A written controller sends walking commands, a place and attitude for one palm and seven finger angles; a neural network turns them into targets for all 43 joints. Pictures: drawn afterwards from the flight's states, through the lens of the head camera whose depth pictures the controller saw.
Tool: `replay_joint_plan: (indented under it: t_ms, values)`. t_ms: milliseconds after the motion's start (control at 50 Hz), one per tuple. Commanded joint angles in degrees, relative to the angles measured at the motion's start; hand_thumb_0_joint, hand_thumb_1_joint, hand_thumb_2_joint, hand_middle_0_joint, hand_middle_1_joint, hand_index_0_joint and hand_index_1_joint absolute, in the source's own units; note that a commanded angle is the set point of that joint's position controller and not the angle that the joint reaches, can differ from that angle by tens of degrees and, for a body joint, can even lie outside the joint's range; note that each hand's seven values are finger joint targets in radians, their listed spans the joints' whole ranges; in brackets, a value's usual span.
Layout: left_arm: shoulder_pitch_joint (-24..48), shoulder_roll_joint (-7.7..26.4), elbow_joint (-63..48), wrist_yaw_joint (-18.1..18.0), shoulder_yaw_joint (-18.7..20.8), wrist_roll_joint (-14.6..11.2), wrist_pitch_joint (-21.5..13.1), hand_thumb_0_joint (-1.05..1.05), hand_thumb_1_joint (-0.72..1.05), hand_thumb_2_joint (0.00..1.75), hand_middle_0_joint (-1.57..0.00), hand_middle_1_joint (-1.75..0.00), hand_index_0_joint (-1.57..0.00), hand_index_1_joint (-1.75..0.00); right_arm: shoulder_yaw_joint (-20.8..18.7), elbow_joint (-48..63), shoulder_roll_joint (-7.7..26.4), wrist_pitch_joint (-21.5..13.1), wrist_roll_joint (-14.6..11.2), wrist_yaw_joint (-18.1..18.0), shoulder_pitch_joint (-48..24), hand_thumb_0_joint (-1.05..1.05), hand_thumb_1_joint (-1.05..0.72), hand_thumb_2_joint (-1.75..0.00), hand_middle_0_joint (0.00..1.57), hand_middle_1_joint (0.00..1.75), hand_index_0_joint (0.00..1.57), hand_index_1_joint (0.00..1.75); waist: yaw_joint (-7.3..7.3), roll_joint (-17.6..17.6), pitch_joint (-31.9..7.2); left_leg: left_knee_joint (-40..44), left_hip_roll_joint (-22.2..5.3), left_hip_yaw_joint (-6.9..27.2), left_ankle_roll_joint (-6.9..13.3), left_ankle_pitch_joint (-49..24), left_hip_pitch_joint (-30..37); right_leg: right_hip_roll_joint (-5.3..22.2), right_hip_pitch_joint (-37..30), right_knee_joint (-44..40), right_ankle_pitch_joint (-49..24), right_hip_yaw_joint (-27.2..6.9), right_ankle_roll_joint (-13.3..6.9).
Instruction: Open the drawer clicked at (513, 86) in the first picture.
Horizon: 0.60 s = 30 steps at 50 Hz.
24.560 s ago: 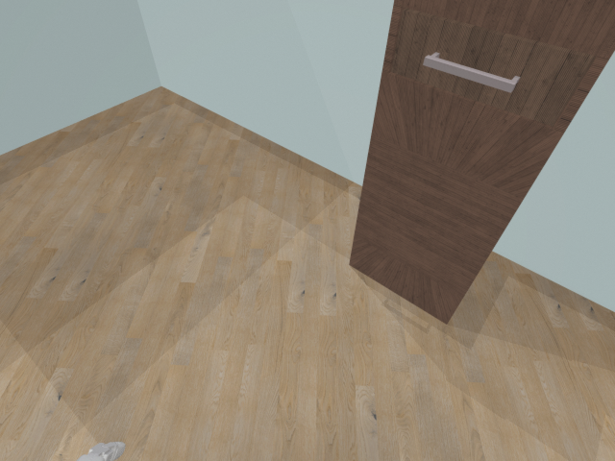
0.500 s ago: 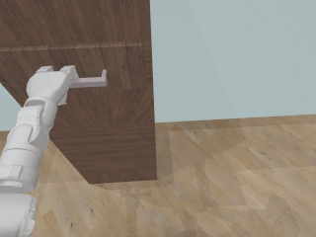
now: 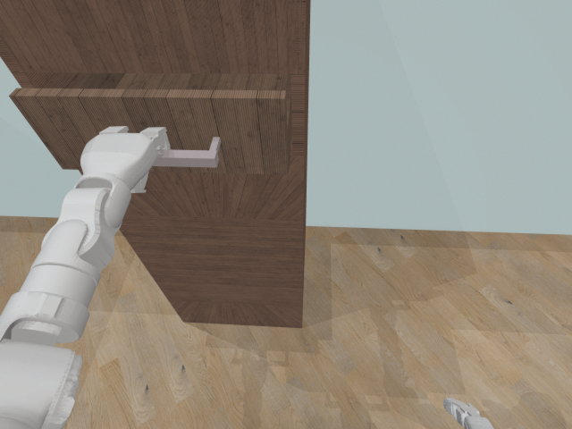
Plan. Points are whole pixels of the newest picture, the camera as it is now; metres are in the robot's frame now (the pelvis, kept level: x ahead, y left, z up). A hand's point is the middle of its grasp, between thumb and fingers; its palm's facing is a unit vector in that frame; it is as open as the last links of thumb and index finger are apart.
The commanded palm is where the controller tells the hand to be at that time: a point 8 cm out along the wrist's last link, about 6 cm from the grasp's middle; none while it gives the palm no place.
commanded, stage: pull the drawer open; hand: left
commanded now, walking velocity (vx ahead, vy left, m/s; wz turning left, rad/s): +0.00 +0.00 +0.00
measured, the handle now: (154, 149) +0.47 +0.23 +0.14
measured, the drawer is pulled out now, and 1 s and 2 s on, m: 0.05 0.21 0.30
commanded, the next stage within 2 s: open the thumb to release the handle in 1.64 s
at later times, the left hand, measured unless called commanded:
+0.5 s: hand (127, 210) +0.37 +0.25 +0.11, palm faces +0.06 -0.06 -1.00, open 5.3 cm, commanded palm +0.33 +0.26 +0.16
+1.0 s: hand (93, 287) +0.26 +0.25 +0.11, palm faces +0.05 -0.10 -0.99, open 5.2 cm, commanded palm +0.21 +0.26 +0.16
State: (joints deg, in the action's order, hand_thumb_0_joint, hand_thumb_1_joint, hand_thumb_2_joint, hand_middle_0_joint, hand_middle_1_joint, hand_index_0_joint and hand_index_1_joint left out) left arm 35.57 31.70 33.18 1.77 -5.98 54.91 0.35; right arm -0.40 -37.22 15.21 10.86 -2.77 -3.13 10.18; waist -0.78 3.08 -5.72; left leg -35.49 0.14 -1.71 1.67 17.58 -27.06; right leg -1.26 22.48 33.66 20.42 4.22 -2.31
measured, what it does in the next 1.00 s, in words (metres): stands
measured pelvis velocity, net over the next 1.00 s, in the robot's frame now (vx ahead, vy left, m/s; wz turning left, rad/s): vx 0.01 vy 0.01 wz -0.03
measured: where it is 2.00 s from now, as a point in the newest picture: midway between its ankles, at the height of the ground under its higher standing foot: outside the picture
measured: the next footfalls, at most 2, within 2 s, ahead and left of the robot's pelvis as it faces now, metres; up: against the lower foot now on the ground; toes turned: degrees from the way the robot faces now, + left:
none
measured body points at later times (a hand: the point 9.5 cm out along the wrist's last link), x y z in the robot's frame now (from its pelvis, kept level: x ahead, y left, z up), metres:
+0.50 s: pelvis -0.01 +0.01 +0.00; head +0.02 -0.02 +0.45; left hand +0.36 +0.25 +0.16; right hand +0.09 -0.27 -0.13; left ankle +0.00 +0.10 -0.73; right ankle -0.04 -0.09 -0.73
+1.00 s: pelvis +0.01 +0.01 +0.01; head +0.02 -0.03 +0.46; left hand +0.25 +0.25 +0.17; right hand +0.23 -0.20 -0.09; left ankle +0.00 +0.10 -0.73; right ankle -0.04 -0.09 -0.73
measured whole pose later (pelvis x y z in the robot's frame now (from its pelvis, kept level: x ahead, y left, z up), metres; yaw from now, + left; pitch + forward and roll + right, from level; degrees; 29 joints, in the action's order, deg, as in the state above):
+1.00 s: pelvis +0.01 +0.01 +0.01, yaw -2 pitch +4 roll +0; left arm -15.7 30.6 -18.2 -1.9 1.9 48.8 4.1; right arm 2.2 -33.4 14.4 8.0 -0.7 0.1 3.9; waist -4.5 4.9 -3.5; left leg -29.9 0.5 -3.7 2.1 16.8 -16.9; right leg -1.0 13.2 28.4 19.0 1.9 -1.4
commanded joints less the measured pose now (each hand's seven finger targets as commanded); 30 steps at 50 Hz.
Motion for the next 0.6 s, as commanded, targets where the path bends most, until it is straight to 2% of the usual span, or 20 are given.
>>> replay_joint_plan:
  t_ms: [0,40,60,80,120,140,160,180,220,240,300,320,340,360,400,500,520,540,560,580]
  values:
    - [24.16,13.84,-2.09,-0.68,6.97,-0.85,-3.27,0.0,0.9,0.9,-0.4,-1.35,-0.4,-1.35,-3.06,4.9,7.92,-1.52,0.06,-1.19,2.8,0.0,-0.9,-0.9,0.2,0.3,0.2,0.3,3.11,-3.8,-15.12,0.44,1.56,0.77,1.71,-20.36,11.08,-0.43,-2.91,-2.92,-23.88,-4.09,0.55]
    - [24.85,13.39,-1.68,-0.53,6.41,-1.32,-5.1,0.0,0.9,0.9,-0.4,-1.35,-0.4,-1.35,-3.1,5.09,7.84,-1.67,0.07,-1.3,3.21,0.0,-0.9,-0.9,0.2,0.3,0.2,0.3,3.16,-4.01,-15.8,0.42,1.79,0.46,1.92,-19.1,9.78,-0.07,-4.0,-3.07,-24.47,-4.76,0.77]
    - [24.36,14.21,0.04,-0.75,7.33,-1.09,-5.73,0.0,0.9,0.9,-0.4,-1.35,-0.4,-1.35,-3.2,4.8,7.92,-1.62,0.0,-1.39,3.53,0.0,-0.9,-0.9,0.2,0.3,0.2,0.3,3.18,-4.26,-14.37,0.45,1.72,0.46,1.85,-18.26,8.98,-0.17,-3.2,-3.01,-23.66,-4.54,0.69]
    - [23.06,12.53,-1.21,-0.76,6.34,-1.33,-6.51,0.0,0.9,0.9,-0.4,-1.35,-0.4,-1.35,-3.3,5.44,7.75,-1.77,0.07,-1.17,3.43,0.0,-0.9,-0.9,0.2,0.3,0.2,0.3,2.54,-3.73,-15.15,0.59,1.84,0.37,1.88,-18.43,9.0,-0.16,-3.72,-2.92,-23.83,-4.66,0.71]
    - [17.29,15.59,-3.0,-1.16,10.14,-1.7,-8.01,0.0,0.9,0.9,-0.4,-1.35,-0.4,-1.35,-3.63,6.1,8.07,-1.64,0.35,-0.87,3.2,0.0,-0.9,-0.9,0.2,0.3,0.2,0.3,0.82,-4.05,-17.69,0.6,1.83,0.13,2.04,-19.65,8.66,-0.11,-7.07,-2.75,-25.85,-5.25,0.61]
    - [14.42,15.77,-3.96,-1.44,10.77,-1.64,-8.42,0.0,0.9,0.9,-0.4,-1.35,-0.4,-1.35,-3.67,6.66,7.9,-1.48,0.38,-0.72,2.92,0.0,-0.9,-0.9,0.2,0.3,0.2,0.3,0.09,-3.58,-18.76,0.69,2.06,0.02,2.08,-20.04,8.22,-0.02,-8.33,-2.18,-27.32,-5.52,0.69]
    - [12.49,14.15,-6.23,-1.69,9.84,-2.1,-8.75,0.0,0.9,0.9,-0.4,-1.35,-0.4,-1.35,-3.71,7.33,7.71,-1.46,0.33,-0.53,2.55,0.0,-0.9,-0.9,0.2,0.3,0.2,0.3,-0.14,-3.08,-18.9,0.83,2.03,0.01,2.06,-20.3,8.42,-0.05,-8.5,-1.99,-27.94,-5.41,0.71]
    - [9.69,12.95,-6.83,-1.88,9.5,-2.4,-8.66,0.0,0.9,0.9,-0.4,-1.35,-0.4,-1.35,-3.89,7.64,7.59,-1.45,0.18,-0.33,2.11,0.0,-0.9,-0.9,0.2,0.3,0.2,0.3,-0.07,-3.14,-17.34,1.03,1.9,-0.13,2.07,-19.95,8.49,-0.17,-7.68,-2.26,-27.24,-5.22,0.72]
    - [5.49,13.78,-10.67,-2.61,11.05,-3.13,-8.76,0.0,0.9,0.9,-0.4,-1.35,-0.4,-1.35,-4.11,8.25,7.95,-1.54,0.17,0.17,1.26,0.0,-0.9,-0.9,0.2,0.3,0.2,0.3,-0.81,-3.12,-17.48,1.37,1.54,-0.12,2.1,-20.02,8.6,-0.27,-8.35,-2.4,-26.37,-5.45,0.59]
    - [2.4,14.0,-12.35,-3.1,11.56,-3.26,-8.25,0.0,0.9,0.9,-0.4,-1.35,-0.4,-1.35,-4.13,8.7,7.95,-1.56,0.16,0.38,0.89,0.0,-0.9,-0.9,0.2,0.3,0.2,0.3,-1.32,-2.96,-17.76,1.75,1.53,-0.06,2.11,-19.95,8.73,-0.26,-8.79,-2.14,-26.29,-5.44,0.68]
    - [-2.15,13.26,-17.82,-4.29,11.45,-3.67,-6.39,0.0,0.9,0.9,-0.4,-1.35,-0.4,-1.35,-4.22,9.57,8.05,-2.1,-0.14,0.77,-0.42,0.0,-0.9,-0.9,0.2,0.3,0.2,0.3,-1.4,-1.54,-15.55,2.77,1.03,0.05,1.98,-18.83,9.76,-0.62,-7.08,-2.83,-22.5,-4.91,0.52]
    - [-5.05,13.39,-19.12,-4.69,12.21,-3.95,-5.58,0.0,0.9,0.9,-0.4,-1.35,-0.4,-1.35,-4.3,9.78,8.14,-2.23,-0.19,0.86,-0.97,0.0,-0.9,-0.9,0.2,0.3,0.2,0.3,-1.63,-2.61,-15.65,2.78,0.88,-0.02,2.07,-19.48,9.93,-0.68,-7.67,-3.0,-22.34,-4.94,0.5]
    - [-6.02,12.56,-20.42,-4.98,11.35,-4.25,-4.57,0.0,0.9,0.9,-0.4,-1.35,-0.4,-1.35,-4.13,9.88,8.13,-2.51,-0.25,0.89,-1.28,0.0,-0.9,-0.9,0.2,0.3,0.2,0.3,-1.41,-2.5,-15.05,3.27,0.85,0.05,2.06,-18.58,10.11,-0.58,-7.44,-3.23,-21.51,-4.84,0.65]
    - [-6.76,14.04,-20.92,-5.31,12.79,-4.29,-3.72,0.0,0.9,0.9,-0.4,-1.35,-0.4,-1.35,-4.15,9.72,8.3,-2.76,-0.34,0.77,-1.37,0.0,-0.9,-0.9,0.2,0.3,0.2,0.3,-1.51,-2.42,-14.1,3.51,0.69,0.15,1.99,-17.96,10.21,-0.71,-6.95,-3.42,-20.45,-4.67,0.62]
    - [-9.16,14.25,-23.1,-5.62,13.21,-4.35,-1.96,0.0,0.9,0.9,-0.4,-1.35,-0.4,-1.35,-3.81,9.98,8.27,-3.2,-0.39,0.7,-2.27,0.0,-0.9,-0.9,0.2,0.3,0.2,0.3,-1.77,-2.24,-13.14,4.19,0.54,0.29,1.84,-17.62,10.62,-0.79,-6.86,-3.68,-19.07,-4.36,0.64]
    - [-15.91,13.56,-29.1,-5.39,13.57,-4.99,1.98,0.0,0.9,0.9,-0.4,-1.35,-0.4,-1.35,-3.05,10.64,7.91,-4.09,-0.42,0.57,-4.84,0.0,-0.9,-0.9,0.2,0.3,0.2,0.3,-2.46,-2.18,-12.19,5.0,0.28,0.54,1.53,-21.02,13.18,-0.8,-7.92,-3.99,-20.71,-3.91,0.78]
    - [-17.49,14.62,-31.13,-5.23,14.8,-5.37,2.34,0.0,0.9,0.9,-0.4,-1.35,-0.4,-1.35,-2.93,10.92,8.0,-4.2,-0.34,0.6,-5.6,0.0,-0.9,-0.9,0.2,0.3,0.2,0.3,-2.9,-1.99,-12.86,4.93,0.25,0.58,1.51,-22.61,13.82,-0.72,-9.06,-4.11,-21.79,-4.13,0.66]
    - [-19.06,13.63,-32.28,-5.06,14.14,-5.29,2.82,0.0,0.9,0.9,-0.4,-1.35,-0.4,-1.35,-2.64,11.0,7.61,-4.28,-0.31,0.63,-6.09,0.0,-0.9,-0.9,0.2,0.3,0.2,0.3,-2.84,-1.87,-12.54,5.12,0.09,0.83,1.36,-23.94,14.51,-0.71,-8.8,-3.89,-22.2,-3.82,0.82]
    - [-22.27,13.23,-34.11,-4.91,14.66,-5.63,3.37,0.0,0.9,0.9,-0.4,-1.35,-0.4,-1.35,-2.47,11.49,7.31,-4.4,-0.18,0.68,-6.59,0.0,-0.9,-0.9,0.2,0.3,0.2,0.3,-3.47,-2.49,-12.68,5.22,0.01,0.89,1.31,-25.52,15.27,-0.67,-9.54,-3.97,-23.09,-3.7,0.93]
    - [-24.36,13.0,-36.12,-4.65,14.79,-5.93,3.88,0.0,0.9,0.9,-0.4,-1.35,-0.4,-1.35,-2.23,11.78,7.28,-4.56,-0.09,0.83,-7.26,0.0,-0.9,-0.9,0.2,0.3,0.2,0.3,-3.57,-1.63,-12.36,5.31,-0.16,1.01,1.13,-27.18,15.95,-0.6,-9.61,-4.06,-23.8,-3.55,0.99]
